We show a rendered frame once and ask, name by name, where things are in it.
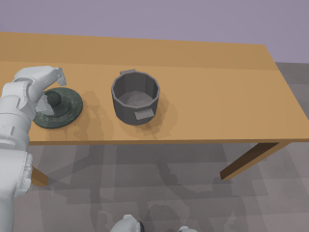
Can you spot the robot left hand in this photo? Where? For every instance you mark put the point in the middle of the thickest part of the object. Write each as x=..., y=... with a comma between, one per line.
x=46, y=75

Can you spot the knob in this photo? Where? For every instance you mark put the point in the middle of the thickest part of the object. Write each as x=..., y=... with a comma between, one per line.
x=53, y=98

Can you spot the left robot shin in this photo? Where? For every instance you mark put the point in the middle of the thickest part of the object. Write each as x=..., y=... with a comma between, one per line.
x=128, y=216

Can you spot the left robot thigh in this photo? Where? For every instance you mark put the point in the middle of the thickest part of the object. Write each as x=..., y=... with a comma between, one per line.
x=126, y=225

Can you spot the pot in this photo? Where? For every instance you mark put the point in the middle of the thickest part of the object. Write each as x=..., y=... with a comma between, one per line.
x=135, y=97

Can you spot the robot left upper arm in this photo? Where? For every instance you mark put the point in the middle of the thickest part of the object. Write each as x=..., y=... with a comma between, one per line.
x=15, y=179

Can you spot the lid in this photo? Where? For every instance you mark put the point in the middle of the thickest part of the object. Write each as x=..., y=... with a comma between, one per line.
x=65, y=113

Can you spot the table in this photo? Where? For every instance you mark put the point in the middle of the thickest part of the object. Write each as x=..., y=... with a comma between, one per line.
x=210, y=93

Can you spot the left robot forearm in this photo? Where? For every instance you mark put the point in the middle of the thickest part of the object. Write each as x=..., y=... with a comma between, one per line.
x=17, y=111

